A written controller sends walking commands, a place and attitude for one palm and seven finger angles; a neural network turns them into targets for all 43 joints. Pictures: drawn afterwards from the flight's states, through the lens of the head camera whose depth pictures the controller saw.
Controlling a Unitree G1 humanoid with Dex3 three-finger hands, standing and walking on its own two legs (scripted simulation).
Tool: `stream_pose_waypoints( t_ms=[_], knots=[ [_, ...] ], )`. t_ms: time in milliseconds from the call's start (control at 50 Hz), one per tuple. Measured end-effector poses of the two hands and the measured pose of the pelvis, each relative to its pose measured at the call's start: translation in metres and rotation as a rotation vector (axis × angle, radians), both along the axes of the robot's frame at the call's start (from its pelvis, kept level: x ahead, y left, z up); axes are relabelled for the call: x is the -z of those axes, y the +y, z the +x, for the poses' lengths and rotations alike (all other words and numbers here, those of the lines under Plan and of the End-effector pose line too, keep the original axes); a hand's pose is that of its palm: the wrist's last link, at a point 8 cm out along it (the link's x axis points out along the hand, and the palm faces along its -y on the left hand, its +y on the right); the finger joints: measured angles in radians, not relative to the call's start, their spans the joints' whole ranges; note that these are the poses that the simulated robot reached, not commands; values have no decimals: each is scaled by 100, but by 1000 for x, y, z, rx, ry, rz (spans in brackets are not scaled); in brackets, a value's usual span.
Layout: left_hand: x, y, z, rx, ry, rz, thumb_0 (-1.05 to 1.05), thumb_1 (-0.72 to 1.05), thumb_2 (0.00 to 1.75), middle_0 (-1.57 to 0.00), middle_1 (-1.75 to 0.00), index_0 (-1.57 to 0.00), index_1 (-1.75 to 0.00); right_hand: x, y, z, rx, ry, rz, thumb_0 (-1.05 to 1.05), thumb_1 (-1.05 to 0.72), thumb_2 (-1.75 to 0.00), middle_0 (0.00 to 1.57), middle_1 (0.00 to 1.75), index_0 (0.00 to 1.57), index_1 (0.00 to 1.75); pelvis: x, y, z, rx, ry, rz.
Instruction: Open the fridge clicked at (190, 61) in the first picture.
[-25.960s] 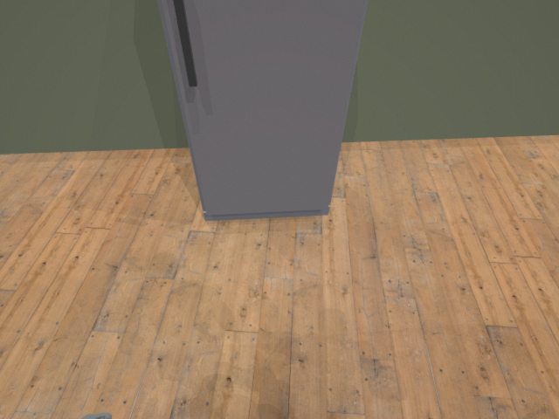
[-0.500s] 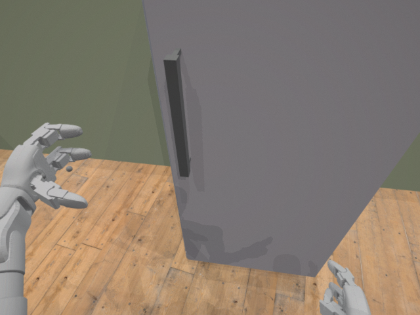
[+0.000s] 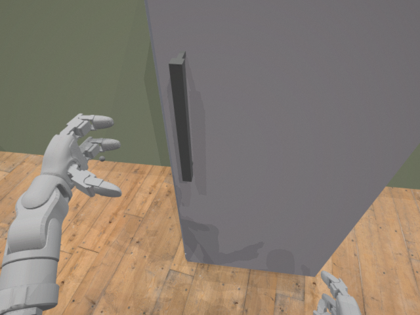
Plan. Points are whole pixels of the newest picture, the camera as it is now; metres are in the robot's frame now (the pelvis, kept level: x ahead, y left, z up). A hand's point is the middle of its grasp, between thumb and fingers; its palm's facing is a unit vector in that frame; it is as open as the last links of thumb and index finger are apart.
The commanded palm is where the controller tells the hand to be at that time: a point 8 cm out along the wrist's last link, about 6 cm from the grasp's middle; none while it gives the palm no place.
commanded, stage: move the hooked fingers beside the handle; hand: left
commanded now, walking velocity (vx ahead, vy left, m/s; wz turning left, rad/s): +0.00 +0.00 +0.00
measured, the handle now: (185, 125) +0.47 +0.10 +0.13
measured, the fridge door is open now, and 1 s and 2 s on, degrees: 0 0 0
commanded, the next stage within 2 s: feel for the door with the fingertips in 1.86 s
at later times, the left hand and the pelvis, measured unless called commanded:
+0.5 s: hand (125, 150) +0.35 +0.19 +0.16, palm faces +0.03 -1.00 -0.01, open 14.0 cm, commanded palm +0.34 +0.24 +0.16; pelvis +0.00 +0.00 +0.00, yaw +1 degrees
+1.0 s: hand (155, 134) +0.41 +0.15 +0.15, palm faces +0.03 -1.00 +0.01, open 14.0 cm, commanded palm +0.38 +0.21 +0.16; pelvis +0.00 -0.02 +0.00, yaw -1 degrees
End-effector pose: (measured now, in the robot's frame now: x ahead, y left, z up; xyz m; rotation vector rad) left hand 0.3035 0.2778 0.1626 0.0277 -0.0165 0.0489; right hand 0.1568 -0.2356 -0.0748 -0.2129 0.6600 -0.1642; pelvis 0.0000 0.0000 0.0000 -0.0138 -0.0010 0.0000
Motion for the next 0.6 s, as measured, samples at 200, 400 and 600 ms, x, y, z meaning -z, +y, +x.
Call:
stream_pose_waypoints(
  t_ms=[200, 400, 600],
  knots=[
    [5, -19, 8, 27, 24, -23, -1, -50, 30, -30, -120, -30, -120, -4, 11, 9, -9, -8, 11, 1, -90, -90, 21, 30, 20, 30, -2, 7, 4, -1, -4, 0],
    [1, -22, 20, 3, 22, -23, -1, -50, 30, -30, -120, -30, -120, -2, 12, 5, -14, 28, 9, 1, -90, -90, 21, 30, 20, 30, -3, 5, 1, -6, -11, 0],
    [1, -50, 38, 46, 29, -25, -1, -50, 30, -30, -120, -30, -120, 7, 1, -13, 19, 87, 11, 1, -90, -90, 21, 30, 20, 30, -3, 2, -1, -6, -2, 2]
  ],
)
